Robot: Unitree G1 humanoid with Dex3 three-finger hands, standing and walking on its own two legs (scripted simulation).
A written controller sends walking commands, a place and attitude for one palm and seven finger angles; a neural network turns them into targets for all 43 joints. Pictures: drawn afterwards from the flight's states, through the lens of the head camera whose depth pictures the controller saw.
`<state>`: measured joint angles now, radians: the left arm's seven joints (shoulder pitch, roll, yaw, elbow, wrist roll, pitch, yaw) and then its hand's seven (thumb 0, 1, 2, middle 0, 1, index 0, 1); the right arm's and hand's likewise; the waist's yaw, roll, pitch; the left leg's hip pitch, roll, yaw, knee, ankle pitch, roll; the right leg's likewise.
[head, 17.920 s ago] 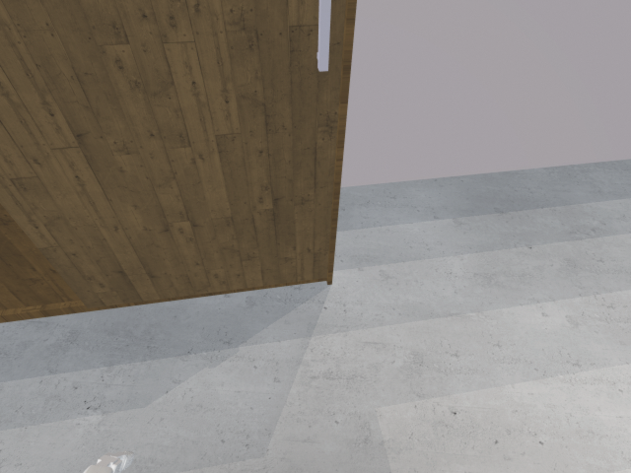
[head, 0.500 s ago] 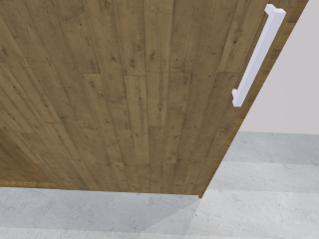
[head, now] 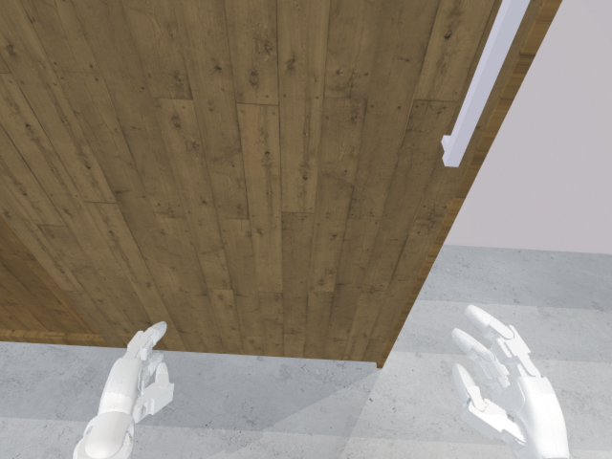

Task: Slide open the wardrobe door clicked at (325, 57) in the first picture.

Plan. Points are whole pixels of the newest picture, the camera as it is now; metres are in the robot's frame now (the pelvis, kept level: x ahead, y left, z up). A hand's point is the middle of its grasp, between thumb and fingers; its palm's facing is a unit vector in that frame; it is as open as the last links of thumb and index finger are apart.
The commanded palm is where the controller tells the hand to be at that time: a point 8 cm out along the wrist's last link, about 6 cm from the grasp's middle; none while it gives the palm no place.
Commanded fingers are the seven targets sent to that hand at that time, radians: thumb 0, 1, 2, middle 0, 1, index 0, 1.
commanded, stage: raise the hand with hooked fingers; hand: right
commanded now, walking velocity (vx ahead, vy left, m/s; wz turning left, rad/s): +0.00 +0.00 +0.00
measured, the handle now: (478, 76) +0.52 -0.17 +0.27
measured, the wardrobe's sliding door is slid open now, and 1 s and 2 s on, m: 0.00 0.00 0.00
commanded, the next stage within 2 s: move the hooked fingers beside the handle in 1.74 s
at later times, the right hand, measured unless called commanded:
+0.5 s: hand (574, 352) +0.22 -0.24 +0.14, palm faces +0.04 +1.00 -0.08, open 11.3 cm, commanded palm +0.19 -0.29 +0.15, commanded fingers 0.00 0.13 -0.46 0.27 0.96 0.27 0.96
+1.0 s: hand out of the picture +0.24 -0.29 +0.24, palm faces +0.09 +0.99 -0.12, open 13.8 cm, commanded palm +0.21 -0.33 +0.25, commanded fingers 0.00 0.50 -0.30 0.30 1.20 0.30 1.20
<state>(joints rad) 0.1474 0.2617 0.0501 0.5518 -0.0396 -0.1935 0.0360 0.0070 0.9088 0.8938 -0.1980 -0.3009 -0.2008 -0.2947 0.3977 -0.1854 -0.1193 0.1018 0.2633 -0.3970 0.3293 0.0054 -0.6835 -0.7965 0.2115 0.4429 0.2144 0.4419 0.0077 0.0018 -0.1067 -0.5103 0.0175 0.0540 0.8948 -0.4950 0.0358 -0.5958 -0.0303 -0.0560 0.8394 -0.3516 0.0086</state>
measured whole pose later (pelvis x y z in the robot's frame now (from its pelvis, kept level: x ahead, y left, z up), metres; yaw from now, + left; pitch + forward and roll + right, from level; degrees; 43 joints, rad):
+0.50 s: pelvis +0.00 -0.02 +0.02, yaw -1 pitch +1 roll +1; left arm 0.30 0.23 -0.06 0.63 -0.05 -0.28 0.08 0.01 0.90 0.89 -0.20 -0.30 -0.20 -0.30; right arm 0.29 -0.31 -0.27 -0.09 0.33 -0.13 0.29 0.01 -0.10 -0.55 0.26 0.81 0.26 0.81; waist -0.01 -0.05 -0.05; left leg -0.30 0.01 0.07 0.65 -0.38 0.01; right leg -0.42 -0.03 -0.04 0.68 -0.28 -0.02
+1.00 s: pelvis +0.00 -0.02 +0.04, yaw -2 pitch -5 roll +1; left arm 0.17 0.25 -0.10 0.61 -0.08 -0.24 0.11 0.01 0.90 0.89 -0.20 -0.30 -0.20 -0.30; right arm -0.06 -0.46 -0.42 -0.04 0.34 0.22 0.40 -0.01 0.45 -0.32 0.29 1.16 0.30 1.16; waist -0.08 -0.06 -0.01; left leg -0.08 0.01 0.10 0.46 -0.30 0.01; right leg -0.22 -0.01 -0.02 0.49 -0.19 -0.01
